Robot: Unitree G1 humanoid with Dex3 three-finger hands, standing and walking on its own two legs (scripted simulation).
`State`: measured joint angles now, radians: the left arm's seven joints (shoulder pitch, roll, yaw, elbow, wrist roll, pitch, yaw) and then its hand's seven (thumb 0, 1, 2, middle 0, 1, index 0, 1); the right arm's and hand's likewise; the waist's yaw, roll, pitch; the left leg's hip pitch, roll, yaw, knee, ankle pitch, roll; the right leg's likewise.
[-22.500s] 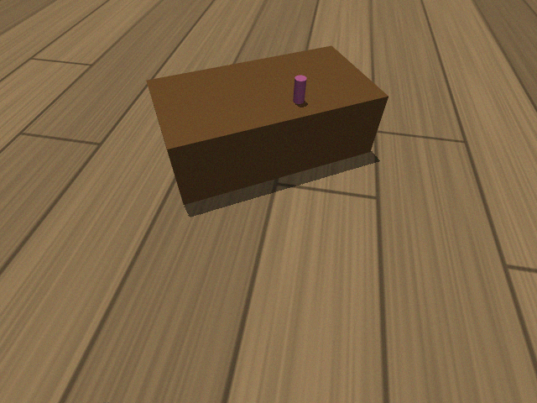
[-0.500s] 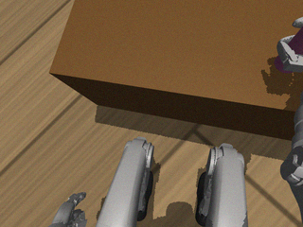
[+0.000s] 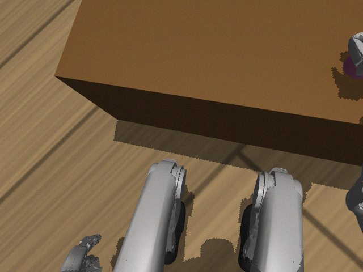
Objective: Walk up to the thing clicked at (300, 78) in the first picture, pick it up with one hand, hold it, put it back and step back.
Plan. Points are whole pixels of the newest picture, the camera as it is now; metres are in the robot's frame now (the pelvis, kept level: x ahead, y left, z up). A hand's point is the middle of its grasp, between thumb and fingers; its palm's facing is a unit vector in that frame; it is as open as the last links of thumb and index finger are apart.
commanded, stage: loosen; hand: right
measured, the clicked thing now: out of the picture +0.53 -0.29 +0.01
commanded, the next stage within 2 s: open in 0.14 s
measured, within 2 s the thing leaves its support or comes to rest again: neither
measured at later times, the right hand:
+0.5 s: hand out of the picture +0.53 -0.28 +0.02, palm faces +0.22 +0.98 -0.02, open 10.2 cm
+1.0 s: hand out of the picture +0.53 -0.32 +0.07, palm faces +0.29 +0.96 -0.05, open 15.4 cm
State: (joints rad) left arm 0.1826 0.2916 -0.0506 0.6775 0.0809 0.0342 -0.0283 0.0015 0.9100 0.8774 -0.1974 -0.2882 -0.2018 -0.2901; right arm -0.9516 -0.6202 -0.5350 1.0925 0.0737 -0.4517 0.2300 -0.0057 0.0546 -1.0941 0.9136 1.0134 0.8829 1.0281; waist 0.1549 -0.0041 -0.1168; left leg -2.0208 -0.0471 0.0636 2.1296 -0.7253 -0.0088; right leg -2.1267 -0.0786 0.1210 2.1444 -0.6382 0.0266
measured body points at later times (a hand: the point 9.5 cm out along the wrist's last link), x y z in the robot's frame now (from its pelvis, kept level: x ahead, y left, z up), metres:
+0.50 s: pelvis +0.00 +0.00 +0.00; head +0.22 -0.06 +0.39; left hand +0.08 +0.27 -0.12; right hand +0.51 -0.33 +0.02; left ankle +0.08 +0.12 -0.37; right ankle +0.09 -0.14 -0.37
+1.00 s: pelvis +0.00 -0.01 +0.03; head +0.22 -0.05 +0.42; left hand +0.08 +0.27 -0.09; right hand +0.51 -0.37 +0.08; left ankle +0.08 +0.12 -0.37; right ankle +0.09 -0.14 -0.37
